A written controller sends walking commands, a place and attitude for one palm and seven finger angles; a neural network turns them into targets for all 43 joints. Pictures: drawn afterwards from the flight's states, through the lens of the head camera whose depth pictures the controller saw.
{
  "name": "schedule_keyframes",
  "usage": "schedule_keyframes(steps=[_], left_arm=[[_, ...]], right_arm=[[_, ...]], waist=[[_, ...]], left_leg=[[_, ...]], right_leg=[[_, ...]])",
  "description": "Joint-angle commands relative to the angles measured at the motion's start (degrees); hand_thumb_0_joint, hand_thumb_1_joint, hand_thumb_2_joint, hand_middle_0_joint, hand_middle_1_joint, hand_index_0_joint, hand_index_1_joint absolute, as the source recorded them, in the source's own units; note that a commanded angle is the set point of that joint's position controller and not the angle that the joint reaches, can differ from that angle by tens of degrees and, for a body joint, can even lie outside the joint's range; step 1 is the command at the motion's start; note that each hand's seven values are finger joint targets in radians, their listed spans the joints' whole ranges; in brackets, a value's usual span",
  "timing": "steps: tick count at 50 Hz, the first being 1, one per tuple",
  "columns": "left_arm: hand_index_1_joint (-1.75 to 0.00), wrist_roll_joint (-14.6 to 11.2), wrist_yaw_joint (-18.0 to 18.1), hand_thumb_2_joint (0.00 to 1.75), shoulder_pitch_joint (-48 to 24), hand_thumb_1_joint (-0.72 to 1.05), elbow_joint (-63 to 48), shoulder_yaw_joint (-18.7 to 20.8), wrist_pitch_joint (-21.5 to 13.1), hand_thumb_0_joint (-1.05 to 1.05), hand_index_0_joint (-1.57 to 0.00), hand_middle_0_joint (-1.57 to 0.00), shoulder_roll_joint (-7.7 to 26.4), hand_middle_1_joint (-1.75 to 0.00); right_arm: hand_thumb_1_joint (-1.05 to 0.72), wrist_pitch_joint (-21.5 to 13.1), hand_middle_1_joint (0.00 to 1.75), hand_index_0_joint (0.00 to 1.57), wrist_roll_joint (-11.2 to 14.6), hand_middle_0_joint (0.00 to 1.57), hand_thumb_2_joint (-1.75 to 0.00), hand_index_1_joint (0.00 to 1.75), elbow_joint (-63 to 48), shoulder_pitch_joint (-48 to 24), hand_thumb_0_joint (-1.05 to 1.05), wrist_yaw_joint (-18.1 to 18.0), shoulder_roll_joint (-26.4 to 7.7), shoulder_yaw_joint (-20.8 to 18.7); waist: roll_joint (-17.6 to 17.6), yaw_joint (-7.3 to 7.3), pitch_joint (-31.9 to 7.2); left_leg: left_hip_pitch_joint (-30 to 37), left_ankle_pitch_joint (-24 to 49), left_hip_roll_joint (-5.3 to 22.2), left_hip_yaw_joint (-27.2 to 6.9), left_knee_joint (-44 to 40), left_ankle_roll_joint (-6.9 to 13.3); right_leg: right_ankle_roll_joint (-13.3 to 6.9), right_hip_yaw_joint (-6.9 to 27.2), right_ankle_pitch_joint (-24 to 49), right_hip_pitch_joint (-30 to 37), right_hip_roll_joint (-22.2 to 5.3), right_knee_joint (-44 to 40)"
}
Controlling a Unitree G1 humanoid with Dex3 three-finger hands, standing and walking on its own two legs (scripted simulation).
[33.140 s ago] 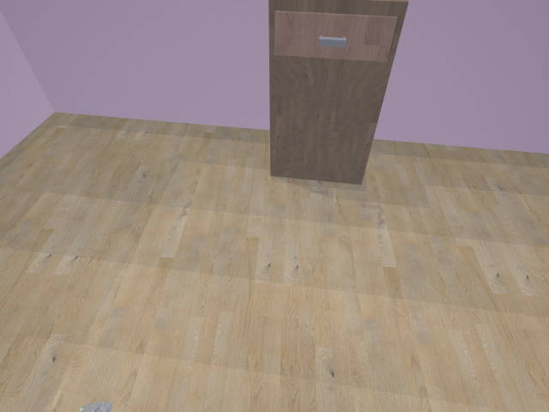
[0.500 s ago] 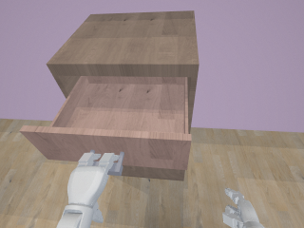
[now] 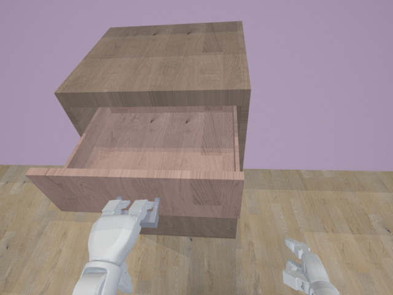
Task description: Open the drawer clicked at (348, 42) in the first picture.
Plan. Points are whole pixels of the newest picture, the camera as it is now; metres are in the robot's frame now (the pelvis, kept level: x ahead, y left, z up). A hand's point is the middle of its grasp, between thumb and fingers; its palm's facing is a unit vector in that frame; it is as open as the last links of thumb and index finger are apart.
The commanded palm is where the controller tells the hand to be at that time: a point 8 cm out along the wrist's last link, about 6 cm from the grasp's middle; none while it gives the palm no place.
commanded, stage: lift the hand off the handle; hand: left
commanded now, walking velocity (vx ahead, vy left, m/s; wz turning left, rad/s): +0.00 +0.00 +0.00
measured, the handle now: (135, 209) +0.29 +0.17 +0.01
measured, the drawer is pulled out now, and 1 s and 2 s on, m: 0.23 0.20 0.19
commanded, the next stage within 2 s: open the thumb to release the handle in 0.12 s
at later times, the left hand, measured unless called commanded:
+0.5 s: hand (123, 257) +0.19 +0.17 +0.01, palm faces -0.01 -0.13 -0.99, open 14.6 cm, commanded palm +0.20 +0.18 +0.07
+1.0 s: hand (133, 234) +0.24 +0.17 +0.00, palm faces +0.00 -0.11 -0.99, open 15.3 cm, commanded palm +0.20 +0.19 +0.05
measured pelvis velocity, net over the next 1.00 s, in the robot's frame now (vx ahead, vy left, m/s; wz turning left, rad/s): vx -0.01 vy -0.02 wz -0.01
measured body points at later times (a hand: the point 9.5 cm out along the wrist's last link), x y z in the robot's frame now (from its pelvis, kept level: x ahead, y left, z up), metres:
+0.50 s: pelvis +0.00 -0.01 -0.01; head +0.02 -0.06 +0.44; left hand +0.19 +0.17 +0.06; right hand +0.22 -0.22 -0.12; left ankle -0.01 +0.10 -0.71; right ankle +0.00 -0.07 -0.72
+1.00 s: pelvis -0.01 -0.02 +0.00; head +0.00 -0.05 +0.45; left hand +0.24 +0.17 +0.05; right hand +0.18 -0.25 -0.11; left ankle -0.01 +0.10 -0.72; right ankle +0.00 -0.07 -0.72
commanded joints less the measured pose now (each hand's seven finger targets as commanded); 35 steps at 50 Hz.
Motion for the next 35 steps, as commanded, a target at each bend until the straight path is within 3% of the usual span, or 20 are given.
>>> schedule_keyframes(steps=[1, 4, 6, 12, 15, 19, 23, 24, 29, 32, 33, 35], left_arm=[[-0.30, -0.66, 6.94, 0.30, -9.28, -0.50, -27.38, 7.38, -3.66, 0.00, -0.15, -0.15, 5.29, -0.30], [-0.30, -1.06, 7.11, 0.30, -7.86, -0.50, -33.07, 9.01, -4.67, 0.00, -0.15, -0.15, 6.75, -0.30], [-0.30, -1.43, 7.16, 0.30, -6.90, -0.50, -35.22, 8.39, -5.31, 0.00, -0.15, -0.15, 6.27, -0.30], [-0.30, -2.74, 7.83, 0.30, -6.20, -0.50, -42.03, 12.73, -7.67, 0.00, -0.15, -0.15, 9.94, -0.30], [-0.30, -2.14, 8.59, 0.30, -5.73, -0.50, -33.34, 13.70, -8.35, 0.00, -0.15, -0.15, 9.15, -0.30], [-0.30, -0.36, 11.23, 0.30, -7.91, -0.50, -27.77, 14.67, -9.22, 0.00, -0.15, -0.15, 9.31, -0.30], [-0.30, 0.70, 12.97, 0.30, -12.12, -0.50, -18.17, 14.65, -7.81, 0.00, -0.15, -0.15, 9.04, -0.30], [-0.30, 1.42, 13.15, 0.30, -11.60, -0.50, -16.10, 12.90, -7.13, 0.00, -0.15, -0.15, 7.48, -0.30], [-0.30, 1.87, 12.78, 0.30, -15.95, -0.50, -2.53, 11.19, -2.83, 0.00, -0.15, -0.15, 7.14, -0.30], [-0.30, 1.46, 11.47, 0.30, -16.51, -0.50, 5.27, 11.32, -1.17, 0.00, -0.15, -0.15, 7.47, -0.30], [-0.30, 0.76, 10.95, 0.30, -15.55, -0.50, 5.72, 13.00, -0.94, 0.00, -0.15, -0.15, 9.08, -0.30], [-0.30, 0.19, 9.75, 0.30, -16.19, -0.50, 5.20, 11.88, -0.32, 0.00, -0.15, -0.15, 8.84, -0.30]], right_arm=[[-0.90, -3.19, 0.30, 0.20, -0.69, 0.20, -0.90, 0.30, -10.31, -8.84, 0.00, 0.17, -4.33, -1.80], [-0.90, -3.84, 0.30, 0.20, -1.15, 0.20, -0.90, 0.30, -10.64, -7.89, 0.00, 0.31, -4.45, -2.01], [-0.90, -4.29, 0.30, 0.20, -1.32, 0.20, -0.90, 0.30, -10.50, -7.39, 0.00, 0.47, -4.46, -1.99], [-0.90, -6.14, 0.30, 0.20, -1.75, 0.20, -0.90, 0.30, -9.83, -5.99, 0.00, -0.03, -4.67, -2.15], [-0.90, -6.52, 0.30, 0.20, -1.90, 0.20, -0.90, 0.30, -8.52, -5.45, 0.00, -0.39, -4.75, -1.89], [-0.90, -6.78, 0.30, 0.20, -2.31, 0.20, -0.90, 0.30, -7.95, -4.98, 0.00, -0.51, -5.13, -2.16], [-0.90, -5.93, 0.30, 0.20, -1.57, 0.20, -0.90, 0.30, -6.88, -6.75, 0.00, -0.91, -5.46, -2.28], [-0.90, -5.62, 0.30, 0.20, -1.68, 0.20, -0.90, 0.30, -6.79, -6.58, 0.00, -0.90, -5.20, -2.33], [-0.90, -3.67, 0.30, 0.20, -0.10, 0.20, -0.90, 0.30, -5.38, -8.90, 0.00, -1.73, -5.37, -1.82], [-0.90, -2.84, 0.30, 0.20, 0.80, 0.20, -0.90, 0.30, -4.55, -9.77, 0.00, -2.57, -5.43, -1.53], [-0.90, -2.64, 0.30, 0.20, 1.19, 0.20, -0.90, 0.30, -4.81, -10.09, 0.00, -2.72, -5.60, -1.51], [-0.90, -2.28, 0.30, 0.20, 1.59, 0.20, -0.90, 0.30, -5.28, -10.63, 0.00, -2.96, -5.48, -1.23]], waist=[[-1.68, 1.67, -12.01], [-1.71, 1.97, -14.27], [-1.52, 1.54, -14.02], [-1.83, 1.20, -14.72], [-5.87, -0.17, -10.32], [-4.89, -0.38, -12.53], [-5.83, -1.40, -11.11], [-5.05, -0.94, -12.12], [-7.57, -0.60, -10.40], [-9.34, 0.48, -9.66], [-9.86, 1.19, -10.71], [-7.42, 1.63, -11.34]], left_leg=[[9.31, 17.86, -0.10, -3.52, -2.67, 0.61], [10.65, 20.11, 0.00, -3.41, -2.10, 0.52], [10.97, 21.51, -0.11, -3.55, -1.59, 0.43], [12.10, 22.01, -0.29, -3.39, -0.27, 0.18], [8.46, 17.28, -0.71, -3.79, 0.56, 0.07], [6.45, 13.05, -1.25, -3.73, 2.03, -0.15], [2.77, 9.06, -1.43, -3.93, 2.63, 0.01], [1.80, 8.49, -1.39, -3.44, 2.79, 0.00], [-3.74, 5.38, -1.68, -2.68, 1.49, 0.17], [-6.94, 4.26, -2.12, -2.30, 0.76, 0.08], [-7.05, 4.59, -2.11, -2.20, 0.23, 0.00], [-6.67, 4.72, -2.36, -1.94, -1.00, -0.04]], right_leg=[[0.41, 5.13, 17.51, 3.67, -2.52, -7.62], [0.30, 5.67, 19.44, 4.07, -2.66, -7.21], [0.35, 5.46, 21.03, 3.60, -2.76, -6.77], [0.51, 6.43, 22.01, 2.32, -3.37, -7.12], [0.78, 7.08, 21.70, 0.25, -3.58, -7.16], [0.72, 8.61, 18.42, -1.78, -3.81, -6.22], [0.97, 8.19, 15.27, -3.14, -3.67, -6.10], [1.32, 8.09, 14.71, -2.75, -3.94, -5.84], [2.37, 7.50, 12.21, -0.57, -4.43, -6.72], [2.79, 9.15, 12.16, 1.86, -4.78, -7.69], [2.75, 10.00, 13.39, 4.00, -4.90, -8.14], [2.86, 10.25, 13.41, 5.91, -5.12, -8.49]])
